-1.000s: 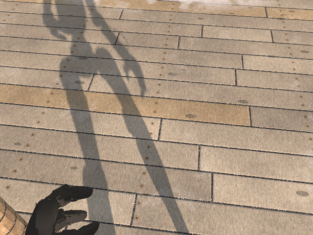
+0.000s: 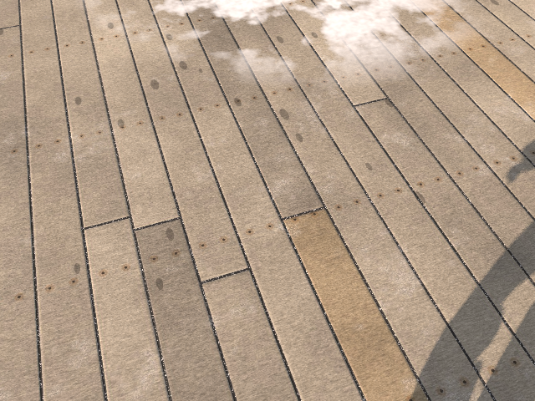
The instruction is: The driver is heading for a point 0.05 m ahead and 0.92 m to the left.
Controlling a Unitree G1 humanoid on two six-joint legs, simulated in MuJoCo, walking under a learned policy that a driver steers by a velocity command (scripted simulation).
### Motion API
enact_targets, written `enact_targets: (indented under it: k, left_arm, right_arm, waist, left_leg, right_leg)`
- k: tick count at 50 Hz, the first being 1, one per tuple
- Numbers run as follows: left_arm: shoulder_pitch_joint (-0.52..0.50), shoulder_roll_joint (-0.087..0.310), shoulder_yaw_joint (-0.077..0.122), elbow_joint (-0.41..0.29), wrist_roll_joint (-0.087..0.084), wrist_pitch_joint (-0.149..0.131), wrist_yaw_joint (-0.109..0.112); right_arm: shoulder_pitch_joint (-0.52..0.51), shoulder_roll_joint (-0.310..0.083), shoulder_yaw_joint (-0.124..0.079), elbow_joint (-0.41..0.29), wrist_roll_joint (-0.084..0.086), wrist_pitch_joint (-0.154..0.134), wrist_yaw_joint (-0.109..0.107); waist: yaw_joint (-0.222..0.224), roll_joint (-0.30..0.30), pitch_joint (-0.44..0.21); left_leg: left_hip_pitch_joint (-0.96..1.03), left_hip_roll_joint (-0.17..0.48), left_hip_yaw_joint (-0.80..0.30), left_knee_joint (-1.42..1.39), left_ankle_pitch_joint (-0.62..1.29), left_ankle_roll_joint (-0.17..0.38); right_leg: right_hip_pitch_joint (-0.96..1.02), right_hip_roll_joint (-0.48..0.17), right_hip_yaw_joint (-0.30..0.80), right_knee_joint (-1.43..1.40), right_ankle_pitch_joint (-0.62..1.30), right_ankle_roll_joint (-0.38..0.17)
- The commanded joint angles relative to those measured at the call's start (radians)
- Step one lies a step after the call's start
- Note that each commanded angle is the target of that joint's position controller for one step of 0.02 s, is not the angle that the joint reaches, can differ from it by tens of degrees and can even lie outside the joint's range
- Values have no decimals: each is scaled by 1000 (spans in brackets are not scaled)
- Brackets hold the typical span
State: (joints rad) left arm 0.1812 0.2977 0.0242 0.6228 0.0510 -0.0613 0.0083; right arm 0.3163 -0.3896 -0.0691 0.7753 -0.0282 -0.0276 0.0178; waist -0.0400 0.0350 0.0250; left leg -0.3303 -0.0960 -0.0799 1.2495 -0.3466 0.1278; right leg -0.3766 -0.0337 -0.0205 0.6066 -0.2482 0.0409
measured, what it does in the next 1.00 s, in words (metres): walks ahead, turning left: left foot, then right foot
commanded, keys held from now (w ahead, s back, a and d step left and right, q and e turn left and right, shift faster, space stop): w+q+shift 0.04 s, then w+shift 0.48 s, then shift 0.02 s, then q+shift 0.42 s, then w+q+shift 0.04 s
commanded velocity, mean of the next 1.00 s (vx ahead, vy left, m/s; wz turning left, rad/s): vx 0.73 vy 0.00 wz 0.53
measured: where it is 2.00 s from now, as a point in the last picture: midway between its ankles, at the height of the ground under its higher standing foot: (39, 202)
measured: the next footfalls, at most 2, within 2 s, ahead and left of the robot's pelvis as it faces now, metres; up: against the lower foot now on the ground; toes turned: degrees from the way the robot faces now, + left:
left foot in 0.34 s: +0.47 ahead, +0.13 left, +0.00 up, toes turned +14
right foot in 0.76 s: +0.94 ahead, +0.09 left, +0.00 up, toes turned +23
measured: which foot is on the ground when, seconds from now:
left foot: up 0.00-0.32, down 0.34-0.76, up 0.78-1.00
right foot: down 0.00-0.32, up 0.34-0.74, down 0.76-1.00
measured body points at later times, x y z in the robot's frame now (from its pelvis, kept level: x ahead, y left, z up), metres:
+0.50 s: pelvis +0.44 +0.07 +0.01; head +0.46 +0.08 +0.46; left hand +0.43 +0.35 -0.11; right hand +0.58 -0.17 -0.12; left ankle +0.43 +0.12 -0.72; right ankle +0.39 -0.10 -0.62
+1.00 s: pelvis +0.77 +0.13 +0.01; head +0.81 +0.19 +0.45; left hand +0.77 +0.44 -0.11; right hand +1.06 -0.03 -0.08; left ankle +0.75 +0.27 -0.66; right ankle +0.90 +0.07 -0.72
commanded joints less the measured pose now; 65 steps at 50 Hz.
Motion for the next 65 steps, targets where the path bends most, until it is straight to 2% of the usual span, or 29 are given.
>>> enact_targets:
  k: [1,6,11,14,16,17,18,19,22,26,29,32,33,37,38,39,40,42,46,48,51,57,58,59,60,61,62,63,65]
  left_arm:
    - [158,108,42,34,-10,-13,-1]
    - [184,83,33,127,-30,-58,-24]
    - [305,124,31,199,-29,-53,-13]
    - [333,215,41,230,-34,-38,1]
    - [293,265,57,231,-32,-6,16]
    - [248,236,52,211,-33,-3,18]
    - [302,62,19,149,-43,-7,-11]
    - [257,123,31,95,-54,-21,-5]
    - [127,79,21,91,-33,-21,-4]
    - [112,43,9,99,1,25,-45]
    - [-24,6,-11,38,-11,2,-49]
    - [-83,-3,-16,23,-20,-13,-47]
    - [-218,42,3,-33,-65,-52,-36]
    - [-25,148,45,5,-53,-73,-3]
    - [148,185,54,34,-26,-68,10]
    - [186,207,42,34,22,-58,-2]
    - [182,154,42,1,-10,-46,-11]
    - [16,75,30,-14,-39,-10,18]
    - [-153,68,41,9,-27,-10,21]
    - [-192,110,63,10,-31,-16,21]
    - [-216,154,84,25,-55,-5,8]
    - [-175,194,110,68,-95,5,-12]
    - [-95,182,101,77,-13,30,-31]
    - [-105,179,104,84,-8,51,-39]
    - [-116,139,92,79,-3,65,-41]
    - [-189,35,52,45,6,72,-47]
    - [-230,-9,29,-70,0,60,-52]
    - [-289,57,35,-94,23,39,-53]
    - [-228,138,51,-38,14,13,-56]
  right_arm:
    - [-121,-9,18,-133,-10,11,44]
    - [-250,42,48,-202,-6,31,65]
    - [-433,75,63,-231,-13,-12,71]
    - [-365,54,52,-199,-15,-17,49]
    - [-49,-7,16,-103,-2,-25,23]
    - [112,-94,-17,-55,-17,-19,17]
    - [88,-190,-44,-50,-37,-14,0]
    - [102,-200,-48,-73,-17,-9,1]
    - [48,-76,-32,-1,-1,-41,-24]
    - [15,12,4,25,19,-69,-38]
    - [12,28,14,61,32,-83,-8]
    - [82,-21,-3,105,47,-85,-2]
    - [145,-19,-9,96,86,-76,-25]
    - [94,-96,-35,87,56,-29,-50]
    - [37,-31,-18,26,35,-21,-46]
    - [278,152,30,37,41,-14,-36]
    - [300,10,18,19,65,0,-27]
    - [74,-76,-19,-58,77,32,-41]
    - [79,54,-12,-98,77,85,-51]
    - [39,54,-14,-129,64,86,-48]
    - [-3,26,-27,-131,66,83,-16]
    - [-124,-36,-58,-137,69,89,10]
    - [-113,-13,-33,-150,-24,101,47]
    - [-52,-2,-37,-111,-17,98,61]
    - [105,-25,-51,-36,-8,84,52]
    - [234,-76,-57,3,1,69,34]
    - [138,-167,-56,-83,13,51,14]
    - [108,-176,-66,-102,11,36,-2]
    - [78,-139,-56,-101,-2,17,-14]
  waist:
    - [86,-141,-21]
    - [25,-112,68]
    - [77,-41,156]
    - [11,-146,54]
    - [-148,-198,-119]
    - [-240,-190,-193]
    - [-96,95,-285]
    - [-96,69,-427]
    - [-8,-87,-76]
    - [81,-5,42]
    - [85,-14,144]
    - [35,10,67]
    - [-4,-94,57]
    - [155,44,-99]
    - [222,39,-238]
    - [113,-321,-485]
    - [139,-302,-684]
    - [118,-145,-373]
    - [-13,-161,-80]
    - [-18,-148,-106]
    - [-20,-148,-173]
    - [-23,-120,-39]
    - [-9,-97,-71]
    - [-39,-66,-51]
    - [-102,75,-31]
    - [-163,313,76]
    - [-85,374,75]
    - [-91,185,97]
    - [-39,39,64]
  left_leg:
    - [-417,154,-13,55,71,-30]
    - [-470,178,-39,-88,196,-43]
    - [-301,103,160,-501,336,0]
    - [-110,1,223,-566,218,43]
    - [221,-43,193,-643,77,72]
    - [497,33,76,-686,89,101]
    - [791,330,-362,-716,-128,155]
    - [828,439,-706,-856,-143,187]
    - [469,326,-386,-966,121,156]
    - [188,243,-220,-1116,153,150]
    - [18,152,-28,-1118,760,120]
    - [55,133,-18,-1065,902,58]
    - [88,163,-93,-1030,715,48]
    - [250,135,-142,-641,816,-47]
    - [95,83,-140,-363,649,-94]
    - [-203,-89,-93,155,-373,-171]
    - [-254,-18,-163,310,-334,-181]
    - [-343,97,-38,231,-204,-206]
    - [-213,200,27,-13,-169,-216]
    - [-150,221,45,-177,-44,-205]
    - [-8,237,80,-342,149,-140]
    - [-94,234,172,-456,-14,-41]
    - [-3,167,241,-556,-61,-21]
    - [114,122,291,-618,-26,-6]
    - [260,83,222,-684,-98,29]
    - [329,214,-131,-798,-300,103]
    - [377,345,-661,-1026,-368,216]
    - [384,428,-725,-1121,-412,239]
    - [344,352,-518,-1079,-298,188]
  right_leg:
    - [338,-274,348,-383,-197,-136]
    - [258,-244,73,-506,102,-133]
    - [269,-210,-140,-616,438,-134]
    - [422,-234,-195,-417,1148,-134]
    - [404,-242,-194,-15,1329,-135]
    - [211,-212,-189,308,1111,-117]
    - [-198,-50,-158,723,-34,-78]
    - [-325,24,13,916,-194,-96]
    - [-387,-74,72,734,-71,-107]
    - [-278,-135,60,513,-82,-60]
    - [-161,-97,-24,226,137,-26]
    - [32,5,-51,15,461,-47]
    - [41,33,15,-64,455,-44]
    - [245,62,22,-179,502,-76]
    - [529,-85,119,-53,774,-118]
    - [880,-485,490,47,1208,-340]
    - [937,-504,660,-32,921,-359]
    - [634,-383,371,-125,729,-289]
    - [109,-300,92,-316,573,-265]
    - [71,-313,25,-343,599,-276]
    - [69,-307,-43,-422,103,-250]
    - [262,-353,-45,-463,-304,-185]
    - [251,-342,-135,-375,-408,-123]
    - [180,-288,-200,-261,-472,-95]
    - [65,-202,-281,37,-415,-72]
    - [-270,-101,-280,499,-452,-42]
    - [-614,43,-83,660,-440,2]
    - [-699,-20,15,691,-338,9]
    - [-548,-70,40,546,-127,12]
Velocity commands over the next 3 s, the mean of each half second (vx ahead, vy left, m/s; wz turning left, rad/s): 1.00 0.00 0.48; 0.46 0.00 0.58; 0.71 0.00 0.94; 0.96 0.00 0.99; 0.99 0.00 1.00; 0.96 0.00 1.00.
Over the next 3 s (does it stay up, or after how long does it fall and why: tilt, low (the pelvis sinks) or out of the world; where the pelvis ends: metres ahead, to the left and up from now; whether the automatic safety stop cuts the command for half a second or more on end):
stays up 0.81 1.60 -0.02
